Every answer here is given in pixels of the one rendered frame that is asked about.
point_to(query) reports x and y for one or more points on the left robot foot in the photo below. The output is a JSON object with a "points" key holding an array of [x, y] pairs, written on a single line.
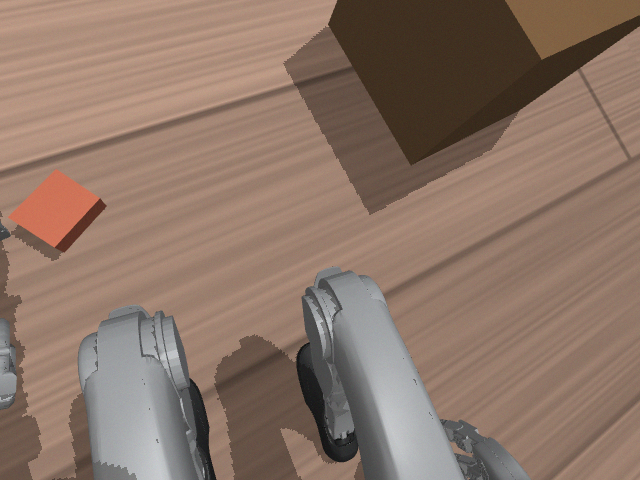
{"points": [[202, 428]]}

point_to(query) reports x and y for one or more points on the right robot foot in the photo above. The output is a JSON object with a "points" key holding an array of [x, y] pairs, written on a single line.
{"points": [[338, 450]]}

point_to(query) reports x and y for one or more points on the right robot hand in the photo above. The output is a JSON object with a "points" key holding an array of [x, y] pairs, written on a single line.
{"points": [[490, 460]]}

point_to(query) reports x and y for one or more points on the left robot arm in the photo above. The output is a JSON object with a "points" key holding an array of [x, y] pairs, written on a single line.
{"points": [[8, 376]]}

